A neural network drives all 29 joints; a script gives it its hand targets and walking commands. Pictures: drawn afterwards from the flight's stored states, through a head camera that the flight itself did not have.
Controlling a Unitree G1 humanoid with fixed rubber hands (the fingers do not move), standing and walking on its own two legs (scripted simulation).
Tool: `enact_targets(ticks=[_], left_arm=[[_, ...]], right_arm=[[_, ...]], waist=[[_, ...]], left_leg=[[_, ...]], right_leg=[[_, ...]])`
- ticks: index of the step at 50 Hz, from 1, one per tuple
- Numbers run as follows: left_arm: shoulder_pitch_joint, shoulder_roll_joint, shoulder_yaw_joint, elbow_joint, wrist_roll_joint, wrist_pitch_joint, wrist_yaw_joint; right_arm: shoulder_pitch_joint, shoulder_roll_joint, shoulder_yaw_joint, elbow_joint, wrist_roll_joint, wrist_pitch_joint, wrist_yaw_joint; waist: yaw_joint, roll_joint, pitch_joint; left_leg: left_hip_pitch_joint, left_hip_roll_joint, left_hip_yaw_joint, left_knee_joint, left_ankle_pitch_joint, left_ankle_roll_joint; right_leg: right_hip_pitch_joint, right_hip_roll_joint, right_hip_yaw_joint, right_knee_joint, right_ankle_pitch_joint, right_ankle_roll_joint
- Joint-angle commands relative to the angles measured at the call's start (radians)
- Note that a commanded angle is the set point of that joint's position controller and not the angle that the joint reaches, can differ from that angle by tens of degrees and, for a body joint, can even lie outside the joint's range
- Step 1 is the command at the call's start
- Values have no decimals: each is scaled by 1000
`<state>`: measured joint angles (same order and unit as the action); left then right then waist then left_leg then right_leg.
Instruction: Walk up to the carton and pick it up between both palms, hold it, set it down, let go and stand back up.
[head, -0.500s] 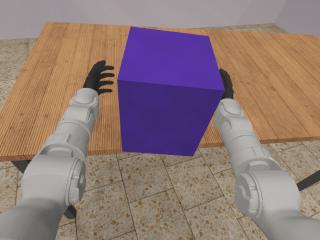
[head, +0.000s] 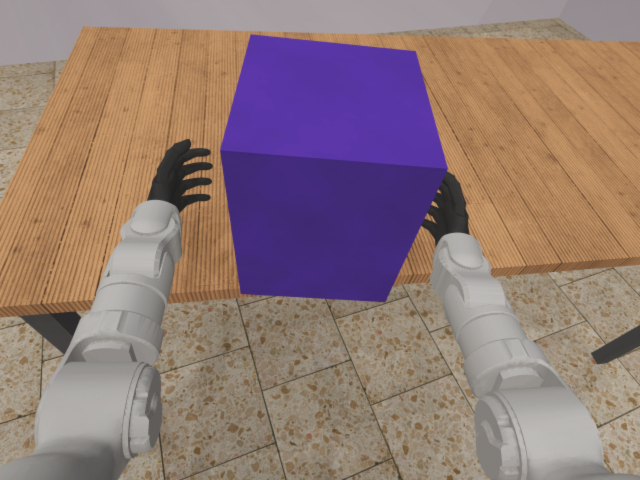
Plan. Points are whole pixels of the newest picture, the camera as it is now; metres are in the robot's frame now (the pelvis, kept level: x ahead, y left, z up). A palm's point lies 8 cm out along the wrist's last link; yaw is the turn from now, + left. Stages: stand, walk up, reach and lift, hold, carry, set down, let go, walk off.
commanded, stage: set down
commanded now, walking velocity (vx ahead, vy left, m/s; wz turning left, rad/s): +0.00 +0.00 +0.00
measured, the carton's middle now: (323, 179) +0.47 +0.01 +0.11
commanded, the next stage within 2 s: none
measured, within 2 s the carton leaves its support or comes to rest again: neither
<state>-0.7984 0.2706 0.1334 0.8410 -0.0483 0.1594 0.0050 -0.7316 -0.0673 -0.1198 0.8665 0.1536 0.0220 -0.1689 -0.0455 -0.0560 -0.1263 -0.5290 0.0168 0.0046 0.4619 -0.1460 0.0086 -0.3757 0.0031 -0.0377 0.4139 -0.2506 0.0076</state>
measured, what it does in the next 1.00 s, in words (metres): shifts its weight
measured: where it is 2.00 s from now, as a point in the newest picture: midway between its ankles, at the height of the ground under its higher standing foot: outside the picture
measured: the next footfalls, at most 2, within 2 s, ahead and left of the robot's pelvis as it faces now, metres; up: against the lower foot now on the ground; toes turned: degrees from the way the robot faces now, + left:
none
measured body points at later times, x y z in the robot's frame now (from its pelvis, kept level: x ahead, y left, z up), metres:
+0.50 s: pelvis -0.03 +0.01 +0.00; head +0.01 +0.05 +0.45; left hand +0.38 +0.23 +0.08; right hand +0.36 -0.14 +0.09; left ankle +0.04 +0.11 -0.74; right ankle -0.04 -0.13 -0.74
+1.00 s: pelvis -0.06 +0.02 +0.00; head -0.04 +0.06 +0.45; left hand +0.30 +0.23 +0.10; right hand +0.29 -0.14 +0.10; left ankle +0.04 +0.11 -0.74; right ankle -0.04 -0.13 -0.74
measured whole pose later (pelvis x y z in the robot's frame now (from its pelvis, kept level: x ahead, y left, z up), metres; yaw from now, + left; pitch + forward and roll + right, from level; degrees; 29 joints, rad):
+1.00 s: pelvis -0.06 +0.02 +0.00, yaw +0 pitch +6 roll -3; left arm -0.34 0.28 0.08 0.07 -0.10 0.56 0.01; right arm -0.29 -0.11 0.01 0.18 0.30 0.31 -0.19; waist -0.03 -0.06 -0.09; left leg -0.49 0.02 0.00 0.45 -0.06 0.03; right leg -0.35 0.00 -0.04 0.41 -0.18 0.02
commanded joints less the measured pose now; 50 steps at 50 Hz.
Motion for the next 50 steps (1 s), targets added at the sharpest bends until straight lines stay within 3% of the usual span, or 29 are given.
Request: enact_targets(ticks=[1,4,5,8,10,11,13,14,15,17,18,20,22,23,24,27,29,30,31,32,33,34,36,38,39,43,44,45,50], left_arm=[[-440,296,38,-354,-131,-71,-27],[-508,304,27,-405,-154,-59,-15],[-305,269,22,-460,-148,-40,-22],[-197,249,25,-568,-120,2,-29],[-307,276,41,-528,-111,24,-27],[-160,267,61,-636,-107,45,-30],[-207,308,81,-613,-120,62,-28],[-271,299,39,-603,-139,62,-28],[-30,260,49,-639,-109,84,-33],[-201,279,38,-566,-112,103,-34],[-278,307,54,-477,-116,90,-38],[-213,304,38,-633,-155,91,-29],[-250,275,27,-615,-118,96,-13],[53,240,15,-848,-122,112,-15],[-271,274,9,-748,-143,123,-12],[-44,261,28,-871,-141,170,-8],[-337,287,-25,-603,-199,185,-4],[-252,273,-47,-646,-222,173,15],[47,212,-73,-773,-221,194,8],[-164,281,-25,-808,-215,192,2],[132,243,28,-866,-138,206,6],[-280,312,-3,-771,-193,220,3],[147,249,20,-1016,-144,218,14],[-197,298,-23,-775,-210,227,11],[37,264,-28,-974,-202,241,21],[-49,259,-41,-931,-206,303,26],[211,214,-35,-1076,-182,301,34],[30,251,-38,-1022,-198,328,28],[246,215,-26,-1116,-170,382,21]], right_arm=[[-405,-203,54,-552,19,-80,-22],[-433,-208,22,-570,3,-59,-21],[-268,-157,113,-653,53,-58,-29],[-151,-182,126,-660,54,-42,-34],[-263,-183,106,-623,61,-24,-31],[-111,-189,127,-707,75,-34,-30],[-159,-223,125,-733,101,-12,-28],[-214,-230,99,-743,97,-1,-30],[-20,-188,169,-777,121,-11,-34],[-163,-214,131,-701,95,25,-32],[-239,-204,107,-654,86,46,-29],[-164,-212,122,-806,121,34,-39],[-166,-206,88,-715,86,60,-28],[112,-201,141,-854,131,36,-27],[-214,-227,97,-847,108,66,-31],[7,-228,105,-960,123,66,-39],[-279,-230,46,-826,77,140,-22],[-223,-231,54,-861,109,151,-9],[78,-196,67,-894,128,144,-12],[-87,-231,46,-925,118,152,-26],[195,-180,100,-902,135,124,-30],[-196,-233,39,-924,103,163,-36],[201,-193,105,-1053,152,115,-33],[-132,-207,45,-976,104,170,-32],[101,-187,90,-1080,142,162,-35],[-8,-238,22,-1055,114,206,-37],[271,-189,95,-1079,145,189,-40],[87,-226,52,-1095,163,215,-42],[313,-190,96,-1144,176,241,-51]], waist=[[65,153,-746],[43,186,-734],[79,167,-738],[48,172,-674],[61,225,-617],[72,199,-626],[93,178,-630],[55,165,-626],[70,139,-572],[39,165,-545],[79,155,-473],[62,151,-595],[51,181,-538],[60,186,-593],[44,191,-585],[43,202,-625],[22,169,-467],[47,178,-487],[16,135,-465],[43,150,-511],[77,143,-471],[61,126,-500],[102,142,-546],[57,135,-500],[67,128,-539],[50,132,-462],[54,125,-454],[62,161,-453],[68,143,-347]], left_leg=[[678,-6,26,112,710,-45],[736,9,10,123,681,-49],[720,1,27,111,700,-42],[720,-4,13,87,747,-44],[759,7,5,96,674,-52],[811,5,10,88,727,-62],[785,2,28,81,653,-62],[684,-4,31,67,580,-62],[694,-7,17,47,650,-48],[677,-2,13,63,549,-47],[589,-4,25,35,400,-43],[623,-9,17,32,459,-43],[646,11,2,23,381,-62],[779,17,-22,18,504,-64],[675,10,1,33,413,-62],[757,6,-12,42,474,-69],[549,13,-11,-1,115,-55],[535,21,-29,-34,30,-49],[646,31,-51,-43,140,-55],[620,17,-23,-35,128,-53],[713,14,-24,-44,247,-57],[581,7,2,-27,114,-53],[743,11,-16,-46,246,-62],[581,0,6,-29,60,-49],[677,13,-26,-47,99,-57],[633,16,-29,-61,-37,-62],[769,16,-49,-60,63,-71],[686,16,-30,-67,22,-72],[707,4,-23,-83,62,-61]], right_leg=[[-101,40,-36,-7,643,47],[-241,39,-40,-34,481,36],[-102,37,-16,-35,564,41],[-1,35,-20,-18,719,49],[-193,40,-31,-49,425,29],[-79,55,-39,-62,533,24],[-77,51,-22,-71,449,30],[-53,51,-30,-58,444,32],[70,54,-24,-48,558,36],[-59,52,-29,-58,403,39],[-46,44,-18,-57,262,32],[17,44,-22,-45,353,32],[-40,47,-25,-63,251,17],[89,59,-28,-65,423,7],[-28,56,-37,-58,267,11],[1,58,-34,-67,324,13],[-115,41,-30,-74,-21,2],[-63,35,-23,-73,-40,-4],[34,40,-30,-76,118,-2],[4,41,-23,-81,85,5],[94,41,-25,-93,206,12],[-28,47,-23,-77,24,12],[114,52,-36,-93,199,16],[-24,43,-26,-81,-35,19],[65,26,-11,-95,56,9],[14,25,-16,-108,-68,2],[45,9,-16,-130,51,1],[23,39,-25,-115,-19,9],[67,33,-16,-137,18,5]])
